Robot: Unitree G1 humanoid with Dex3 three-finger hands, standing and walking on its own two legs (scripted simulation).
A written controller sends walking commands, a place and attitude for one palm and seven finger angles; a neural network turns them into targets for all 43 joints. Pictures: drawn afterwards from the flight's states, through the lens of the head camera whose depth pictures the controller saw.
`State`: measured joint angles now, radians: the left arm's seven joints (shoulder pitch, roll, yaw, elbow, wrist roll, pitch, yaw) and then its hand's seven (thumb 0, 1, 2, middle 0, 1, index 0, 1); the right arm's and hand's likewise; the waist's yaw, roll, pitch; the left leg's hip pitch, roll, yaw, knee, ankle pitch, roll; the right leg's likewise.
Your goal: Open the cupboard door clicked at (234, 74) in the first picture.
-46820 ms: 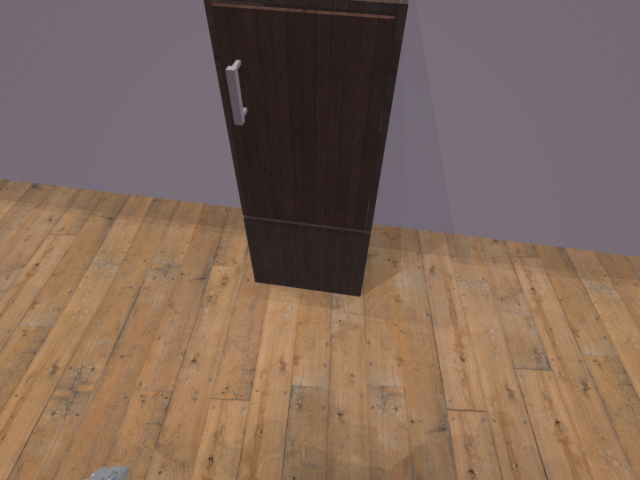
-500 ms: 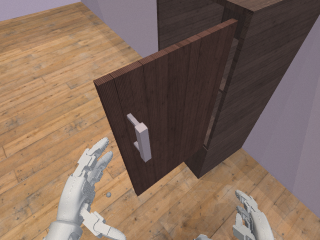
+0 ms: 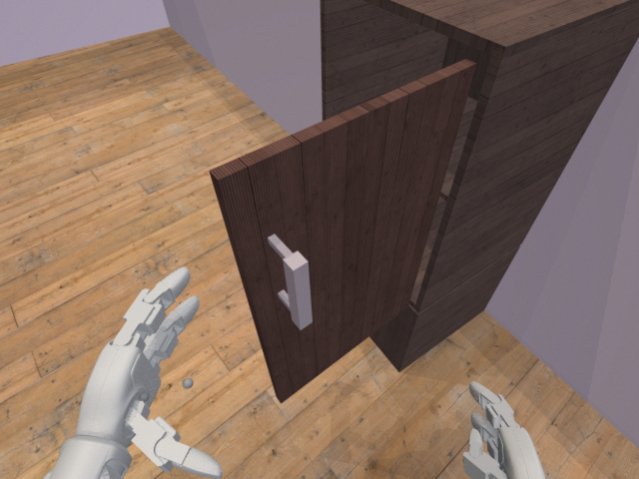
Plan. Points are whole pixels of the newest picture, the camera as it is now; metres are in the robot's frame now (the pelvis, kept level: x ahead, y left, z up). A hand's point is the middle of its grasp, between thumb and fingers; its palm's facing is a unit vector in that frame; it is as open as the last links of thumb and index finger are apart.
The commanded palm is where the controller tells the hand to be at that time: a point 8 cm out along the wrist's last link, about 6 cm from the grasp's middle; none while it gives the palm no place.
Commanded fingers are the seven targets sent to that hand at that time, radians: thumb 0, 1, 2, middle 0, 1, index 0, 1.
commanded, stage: draw the hand back to the body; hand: left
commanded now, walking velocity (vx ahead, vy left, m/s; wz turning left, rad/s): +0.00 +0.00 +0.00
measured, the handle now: (289, 283) +0.33 +0.07 +0.08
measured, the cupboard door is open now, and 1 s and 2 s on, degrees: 94 94 94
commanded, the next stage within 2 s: step back with the hand held close in 1.22 s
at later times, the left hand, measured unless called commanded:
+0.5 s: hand (100, 349) +0.20 +0.22 +0.15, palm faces +0.28 -0.88 -0.37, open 13.2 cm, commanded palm +0.15 +0.27 +0.18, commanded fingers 0.00 0.34 0.66 -0.18 -0.30 -0.18 -0.30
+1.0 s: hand (29, 305) +0.22 +0.27 +0.20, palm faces +0.45 -0.80 -0.40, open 7.8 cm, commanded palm +0.16 +0.31 +0.21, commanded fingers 0.00 0.90 0.90 -0.20 -0.30 -0.20 -0.30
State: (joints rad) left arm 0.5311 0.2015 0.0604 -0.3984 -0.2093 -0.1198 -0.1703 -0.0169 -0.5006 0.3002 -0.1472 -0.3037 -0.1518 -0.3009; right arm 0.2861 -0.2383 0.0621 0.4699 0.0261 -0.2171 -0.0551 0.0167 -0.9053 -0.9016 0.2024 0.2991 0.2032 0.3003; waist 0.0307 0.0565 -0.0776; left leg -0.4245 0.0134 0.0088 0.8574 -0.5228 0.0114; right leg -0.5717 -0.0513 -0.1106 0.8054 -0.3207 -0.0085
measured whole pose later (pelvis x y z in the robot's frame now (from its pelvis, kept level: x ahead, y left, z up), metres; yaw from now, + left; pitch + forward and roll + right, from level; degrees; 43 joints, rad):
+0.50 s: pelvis +0.02 +0.01 +0.03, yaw -1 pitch -2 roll -1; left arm 0.55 0.28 0.15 -0.44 -0.01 -0.10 0.10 -0.01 0.01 0.52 -0.17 -0.30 -0.18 -0.30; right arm 0.24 -0.22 0.05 0.60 -0.02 -0.20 -0.08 0.02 -0.90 -0.90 0.20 0.30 0.20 0.30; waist 0.07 0.06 0.01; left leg -0.09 0.00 0.03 0.51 -0.39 0.03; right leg -0.25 -0.04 -0.09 0.49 -0.20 0.01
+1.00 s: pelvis +0.02 +0.01 +0.04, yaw -2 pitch -4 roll -1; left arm 0.44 0.32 0.35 -0.39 -0.03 -0.12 0.11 0.01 0.81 0.86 -0.20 -0.30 -0.21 -0.30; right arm 0.20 -0.23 0.02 0.64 -0.02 -0.15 -0.06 0.02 -0.91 -0.90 0.20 0.30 0.20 0.30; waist 0.08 0.06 0.05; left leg 0.02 0.01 0.05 0.40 -0.34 0.02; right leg -0.15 -0.03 -0.08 0.38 -0.15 0.01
